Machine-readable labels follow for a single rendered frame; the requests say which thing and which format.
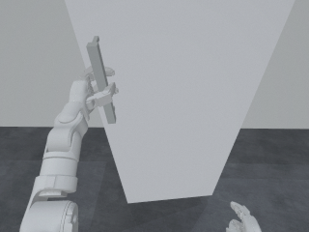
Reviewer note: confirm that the handle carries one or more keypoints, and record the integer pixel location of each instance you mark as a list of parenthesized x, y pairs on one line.
[(100, 76)]

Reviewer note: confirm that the left robot upper arm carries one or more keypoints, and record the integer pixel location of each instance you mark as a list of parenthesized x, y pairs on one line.
[(52, 216)]

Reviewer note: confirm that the fridge door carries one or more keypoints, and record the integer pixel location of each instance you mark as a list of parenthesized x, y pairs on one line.
[(187, 72)]

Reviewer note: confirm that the robot left hand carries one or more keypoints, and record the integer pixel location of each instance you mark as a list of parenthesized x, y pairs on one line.
[(83, 92)]

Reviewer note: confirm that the robot left forearm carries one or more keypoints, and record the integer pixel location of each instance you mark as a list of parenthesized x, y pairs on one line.
[(61, 156)]

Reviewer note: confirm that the robot right hand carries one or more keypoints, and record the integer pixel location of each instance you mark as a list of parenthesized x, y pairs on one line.
[(248, 223)]

